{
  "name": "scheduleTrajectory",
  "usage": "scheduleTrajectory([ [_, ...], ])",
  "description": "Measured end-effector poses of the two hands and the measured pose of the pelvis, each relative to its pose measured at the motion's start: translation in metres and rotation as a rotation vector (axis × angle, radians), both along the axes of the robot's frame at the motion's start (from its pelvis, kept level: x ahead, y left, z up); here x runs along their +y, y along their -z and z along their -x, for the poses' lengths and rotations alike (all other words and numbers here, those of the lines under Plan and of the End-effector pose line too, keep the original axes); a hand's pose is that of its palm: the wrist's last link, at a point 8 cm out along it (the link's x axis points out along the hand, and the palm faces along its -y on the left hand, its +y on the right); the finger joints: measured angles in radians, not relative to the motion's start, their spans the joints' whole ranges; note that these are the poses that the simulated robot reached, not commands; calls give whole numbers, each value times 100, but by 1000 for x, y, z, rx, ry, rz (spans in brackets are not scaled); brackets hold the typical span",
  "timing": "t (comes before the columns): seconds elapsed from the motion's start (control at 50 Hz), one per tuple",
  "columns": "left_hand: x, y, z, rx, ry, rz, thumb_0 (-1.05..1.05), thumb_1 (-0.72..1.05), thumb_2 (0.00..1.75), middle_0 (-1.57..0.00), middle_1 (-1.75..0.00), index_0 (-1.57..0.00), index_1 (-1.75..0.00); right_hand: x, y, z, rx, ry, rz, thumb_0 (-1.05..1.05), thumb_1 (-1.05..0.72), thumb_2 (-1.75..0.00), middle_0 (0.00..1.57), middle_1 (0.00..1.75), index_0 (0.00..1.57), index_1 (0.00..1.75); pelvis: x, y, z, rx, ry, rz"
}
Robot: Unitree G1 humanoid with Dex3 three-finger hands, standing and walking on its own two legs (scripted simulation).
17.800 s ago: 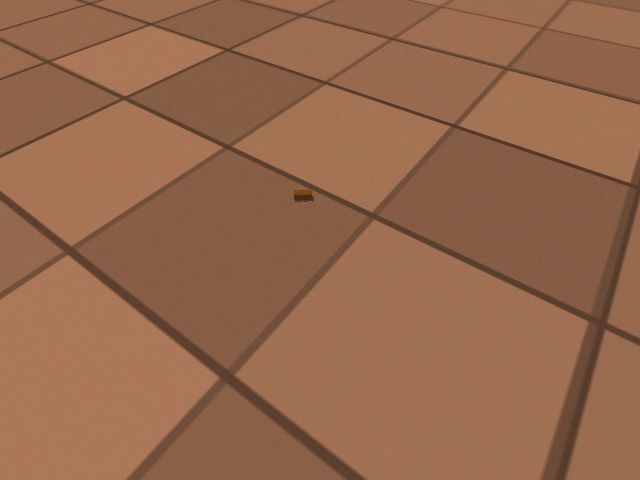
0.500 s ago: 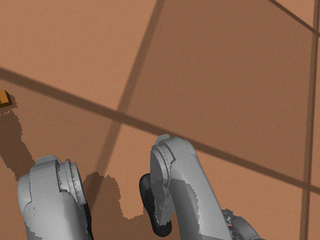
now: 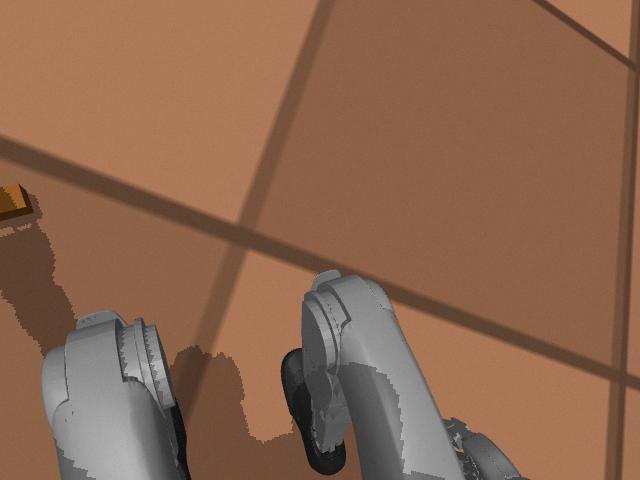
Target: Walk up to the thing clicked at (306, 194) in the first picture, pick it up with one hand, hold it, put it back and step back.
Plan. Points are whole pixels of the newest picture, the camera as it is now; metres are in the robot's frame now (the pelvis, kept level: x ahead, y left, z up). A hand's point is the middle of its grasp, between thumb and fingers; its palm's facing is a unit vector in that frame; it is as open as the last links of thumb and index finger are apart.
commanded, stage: rise first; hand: left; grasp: from above
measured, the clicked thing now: out of the picture +0.47 +0.36 -0.30
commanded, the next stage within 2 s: none
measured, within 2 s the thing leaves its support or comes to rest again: neither
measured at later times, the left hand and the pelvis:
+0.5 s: hand out of the picture +0.43 +0.39 -0.18, palm faces -0.42 -0.14 -0.90, open 13.0 cm; pelvis +0.00 +0.00 +0.00, yaw +0 degrees
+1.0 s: hand out of the picture +0.43 +0.39 -0.18, palm faces -0.42 -0.15 -0.90, open 12.8 cm; pelvis +0.00 +0.00 +0.00, yaw +0 degrees
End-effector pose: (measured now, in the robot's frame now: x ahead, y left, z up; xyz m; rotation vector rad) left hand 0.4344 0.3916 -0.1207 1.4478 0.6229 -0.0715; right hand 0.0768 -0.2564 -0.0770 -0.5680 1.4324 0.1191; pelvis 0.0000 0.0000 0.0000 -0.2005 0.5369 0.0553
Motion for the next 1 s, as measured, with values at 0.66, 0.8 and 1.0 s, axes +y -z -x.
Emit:
scheduleTrajectory([
  [0.66,-4,1,-1,3,16,7,0,-31,82,-30,-81,-29,-82,-1,0,7,3,3,0,0,-90,-89,20,30,21,29,-1,1,2,-6,-2,-4],
  [0.8,-3,-3,-1,-9,15,-5,0,-31,82,-30,-80,-29,-81,-1,0,4,-1,2,-1,0,-90,-89,20,30,21,29,-1,2,1,0,-2,-4],
  [1.0,-4,-1,0,6,10,3,0,-29,80,-31,-80,-30,-80,-1,0,2,-16,-1,-1,0,-90,-89,20,30,21,29,-1,2,2,-4,-1,-3],
])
